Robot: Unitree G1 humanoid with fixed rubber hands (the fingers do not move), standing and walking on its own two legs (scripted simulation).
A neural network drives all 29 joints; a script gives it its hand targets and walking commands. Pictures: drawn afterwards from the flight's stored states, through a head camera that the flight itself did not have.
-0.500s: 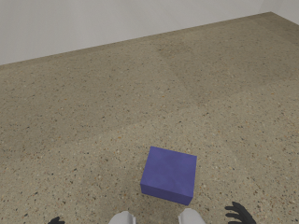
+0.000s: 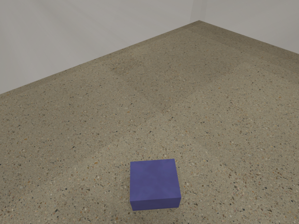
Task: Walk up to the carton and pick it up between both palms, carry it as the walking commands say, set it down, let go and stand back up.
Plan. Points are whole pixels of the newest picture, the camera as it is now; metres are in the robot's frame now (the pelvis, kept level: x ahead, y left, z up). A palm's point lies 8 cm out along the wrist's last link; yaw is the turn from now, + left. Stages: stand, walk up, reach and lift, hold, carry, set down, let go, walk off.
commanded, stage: walk up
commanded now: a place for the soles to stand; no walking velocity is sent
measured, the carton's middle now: (154, 184) +0.51 +0.00 -0.67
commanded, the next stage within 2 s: none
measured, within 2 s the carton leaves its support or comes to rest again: neither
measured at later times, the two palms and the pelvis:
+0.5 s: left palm out of the picture +0.09 +0.22 -0.12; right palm out of the picture +0.03 -0.27 -0.15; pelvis +0.01 -0.01 +0.00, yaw -5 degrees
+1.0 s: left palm out of the picture +0.15 +0.21 -0.12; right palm out of the picture +0.08 -0.28 -0.14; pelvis +0.05 -0.02 +0.00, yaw -7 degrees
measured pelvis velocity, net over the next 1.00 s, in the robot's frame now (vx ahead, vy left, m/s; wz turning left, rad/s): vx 0.05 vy -0.02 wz -0.12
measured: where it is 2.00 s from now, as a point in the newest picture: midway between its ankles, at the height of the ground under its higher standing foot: outside the picture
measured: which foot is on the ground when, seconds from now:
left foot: down 0.00-1.00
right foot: down 0.00-1.00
